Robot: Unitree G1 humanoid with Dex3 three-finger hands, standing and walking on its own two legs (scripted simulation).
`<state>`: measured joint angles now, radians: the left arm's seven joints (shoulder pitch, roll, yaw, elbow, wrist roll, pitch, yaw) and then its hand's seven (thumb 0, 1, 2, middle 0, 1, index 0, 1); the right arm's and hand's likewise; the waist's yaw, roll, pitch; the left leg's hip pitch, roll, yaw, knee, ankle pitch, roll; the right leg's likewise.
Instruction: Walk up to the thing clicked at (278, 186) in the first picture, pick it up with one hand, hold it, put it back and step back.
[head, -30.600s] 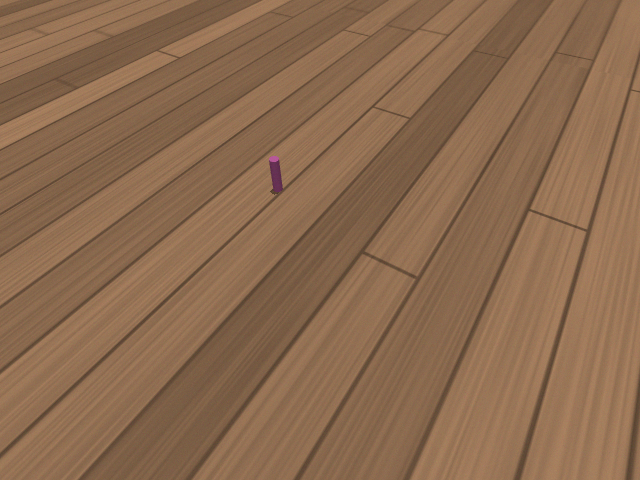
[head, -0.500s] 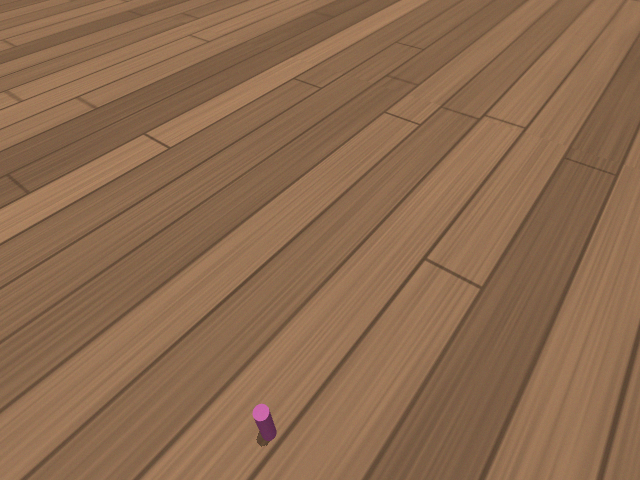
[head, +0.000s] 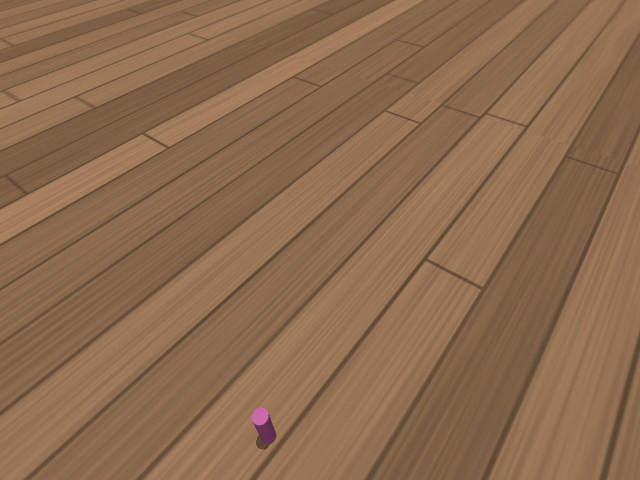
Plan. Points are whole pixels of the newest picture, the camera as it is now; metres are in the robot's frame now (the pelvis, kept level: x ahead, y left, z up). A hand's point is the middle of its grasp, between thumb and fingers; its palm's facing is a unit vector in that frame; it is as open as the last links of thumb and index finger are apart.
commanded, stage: stand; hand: left
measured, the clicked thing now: (264, 426) +0.39 +0.21 -0.69
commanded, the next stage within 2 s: step back in 0.04 s
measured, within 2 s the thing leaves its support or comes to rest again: neither
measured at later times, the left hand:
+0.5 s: hand out of the picture +0.07 +0.30 -0.18, palm faces -0.02 -0.94 -0.35, open 7.4 cm
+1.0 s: hand out of the picture -0.06 +0.29 -0.15, palm faces -0.03 -0.91 -0.41, open 7.4 cm
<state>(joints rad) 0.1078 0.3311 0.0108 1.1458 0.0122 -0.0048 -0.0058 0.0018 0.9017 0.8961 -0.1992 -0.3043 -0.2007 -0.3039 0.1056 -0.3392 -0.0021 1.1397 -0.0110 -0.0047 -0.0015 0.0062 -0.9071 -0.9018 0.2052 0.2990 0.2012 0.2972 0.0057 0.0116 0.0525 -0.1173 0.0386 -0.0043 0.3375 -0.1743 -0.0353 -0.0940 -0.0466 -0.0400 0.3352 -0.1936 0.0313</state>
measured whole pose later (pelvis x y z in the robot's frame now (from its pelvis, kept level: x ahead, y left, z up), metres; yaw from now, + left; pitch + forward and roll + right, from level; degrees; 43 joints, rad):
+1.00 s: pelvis -0.18 +0.03 -0.02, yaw -2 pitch -1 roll +1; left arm 0.14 0.34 0.07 0.82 0.03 0.04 0.01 0.00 0.90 0.90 -0.20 -0.30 -0.20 -0.30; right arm 0.16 -0.42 -0.05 0.89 0.01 0.04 -0.03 0.01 -0.91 -0.90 0.21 0.30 0.20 0.30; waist 0.02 0.03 0.16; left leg -0.41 -0.10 -0.15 1.06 -0.49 -0.02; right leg -0.33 0.00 0.02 0.58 -0.24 -0.02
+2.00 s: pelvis -0.49 +0.03 -0.02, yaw +1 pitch -2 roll +0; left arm 0.08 0.38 0.08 0.78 0.02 0.09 0.02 0.00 0.90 0.90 -0.20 -0.30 -0.20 -0.30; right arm 0.22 -0.34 -0.03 0.89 -0.03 0.03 -0.01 0.01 -0.91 -0.90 0.21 0.30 0.20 0.30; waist -0.02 -0.05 0.20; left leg -0.28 -0.03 -0.05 0.65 -0.32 0.02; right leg -0.48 0.04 0.09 0.99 -0.52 -0.01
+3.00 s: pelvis -0.64 -0.02 -0.02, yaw +2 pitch -3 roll +0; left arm 0.24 0.34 0.06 0.99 0.04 -0.05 -0.01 0.00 0.90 0.90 -0.20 -0.30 -0.20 -0.30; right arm 0.22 -0.38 -0.06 0.98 -0.02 0.02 0.01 0.01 -0.91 -0.90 0.21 0.30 0.20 0.30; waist 0.03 0.03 0.05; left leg -0.35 -0.02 -0.09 0.87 -0.49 0.01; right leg -0.22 0.01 -0.04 0.56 -0.29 -0.04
